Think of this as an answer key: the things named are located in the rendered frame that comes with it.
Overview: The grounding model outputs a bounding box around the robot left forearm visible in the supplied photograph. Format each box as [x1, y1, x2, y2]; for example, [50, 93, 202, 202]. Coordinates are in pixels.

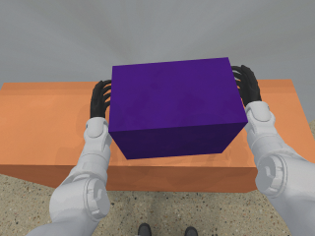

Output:
[49, 117, 112, 221]

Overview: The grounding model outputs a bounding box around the robot foot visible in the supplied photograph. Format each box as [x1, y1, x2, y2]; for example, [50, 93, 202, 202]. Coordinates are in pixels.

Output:
[184, 226, 198, 236]
[138, 223, 152, 236]

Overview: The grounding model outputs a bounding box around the left robot hand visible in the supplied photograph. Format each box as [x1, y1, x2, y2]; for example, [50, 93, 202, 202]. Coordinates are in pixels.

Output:
[90, 80, 112, 119]

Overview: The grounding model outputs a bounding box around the robot right forearm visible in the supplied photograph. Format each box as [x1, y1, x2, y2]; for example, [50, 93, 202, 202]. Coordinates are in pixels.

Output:
[244, 100, 310, 170]

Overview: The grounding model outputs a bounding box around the pedestal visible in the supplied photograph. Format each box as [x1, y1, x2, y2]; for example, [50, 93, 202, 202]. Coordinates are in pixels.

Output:
[0, 79, 315, 193]

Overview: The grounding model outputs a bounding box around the carton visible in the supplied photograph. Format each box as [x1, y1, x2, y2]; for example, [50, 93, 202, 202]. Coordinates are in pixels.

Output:
[108, 57, 248, 160]

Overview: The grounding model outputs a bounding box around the right robot hand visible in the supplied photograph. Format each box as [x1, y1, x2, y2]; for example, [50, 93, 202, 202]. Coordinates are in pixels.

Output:
[231, 65, 262, 107]

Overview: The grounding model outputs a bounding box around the robot left foot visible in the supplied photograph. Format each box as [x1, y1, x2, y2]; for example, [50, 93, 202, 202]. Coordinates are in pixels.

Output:
[138, 223, 152, 236]

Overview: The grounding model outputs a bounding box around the robot right upper arm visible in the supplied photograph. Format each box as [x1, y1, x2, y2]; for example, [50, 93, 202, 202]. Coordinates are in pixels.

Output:
[255, 154, 315, 236]

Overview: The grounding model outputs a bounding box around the robot right foot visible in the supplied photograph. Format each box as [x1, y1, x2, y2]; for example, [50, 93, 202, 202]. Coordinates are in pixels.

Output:
[184, 226, 198, 236]

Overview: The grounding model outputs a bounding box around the robot left upper arm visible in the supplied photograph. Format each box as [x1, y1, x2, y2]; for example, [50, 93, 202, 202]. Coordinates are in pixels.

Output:
[26, 177, 110, 236]

